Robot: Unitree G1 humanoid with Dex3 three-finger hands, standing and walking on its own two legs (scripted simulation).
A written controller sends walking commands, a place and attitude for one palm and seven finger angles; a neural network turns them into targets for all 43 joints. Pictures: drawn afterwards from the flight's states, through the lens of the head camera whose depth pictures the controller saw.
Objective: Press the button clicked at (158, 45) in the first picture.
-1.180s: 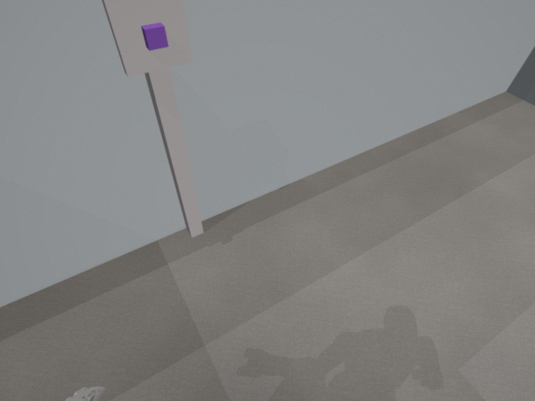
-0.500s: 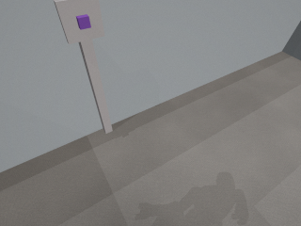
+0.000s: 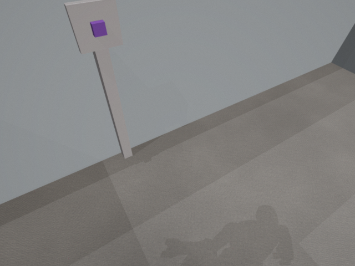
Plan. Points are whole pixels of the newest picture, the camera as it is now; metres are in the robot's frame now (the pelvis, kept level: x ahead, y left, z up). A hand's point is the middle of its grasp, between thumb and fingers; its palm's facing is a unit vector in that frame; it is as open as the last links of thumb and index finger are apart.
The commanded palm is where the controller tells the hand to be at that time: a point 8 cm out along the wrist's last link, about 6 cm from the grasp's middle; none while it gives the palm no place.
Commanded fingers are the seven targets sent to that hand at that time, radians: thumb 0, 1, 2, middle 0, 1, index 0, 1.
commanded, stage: look at it before walking up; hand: left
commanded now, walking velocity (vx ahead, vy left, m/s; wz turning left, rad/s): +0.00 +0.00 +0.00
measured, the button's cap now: (98, 28) +0.90 +0.36 +0.13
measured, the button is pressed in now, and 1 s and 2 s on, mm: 0 0 0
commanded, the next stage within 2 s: walk to a spot facing it in 0.26 s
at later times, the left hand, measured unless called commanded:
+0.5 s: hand out of the picture +0.07 +0.24 -0.16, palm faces -0.05 -0.95 -0.32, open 7.4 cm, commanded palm none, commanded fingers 0.00 0.90 0.90 -0.20 -0.30 -0.20 -0.30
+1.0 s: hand out of the picture +0.04 +0.14 -0.16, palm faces -0.20 -0.96 -0.21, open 7.4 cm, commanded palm none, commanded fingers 0.00 0.90 0.90 -0.20 -0.30 -0.20 -0.30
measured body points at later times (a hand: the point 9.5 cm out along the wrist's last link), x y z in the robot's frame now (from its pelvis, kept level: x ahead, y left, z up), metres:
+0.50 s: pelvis +0.00 +0.00 +0.00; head +0.01 +0.00 +0.45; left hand +0.07 +0.29 -0.14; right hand +0.08 -0.29 -0.14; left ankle +0.00 +0.12 -0.75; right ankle +0.00 -0.12 -0.75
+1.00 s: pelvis +0.03 -0.04 +0.00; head +0.05 -0.07 +0.45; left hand +0.06 +0.19 -0.14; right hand +0.04 -0.31 -0.15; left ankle +0.10 +0.11 -0.67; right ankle -0.01 -0.10 -0.75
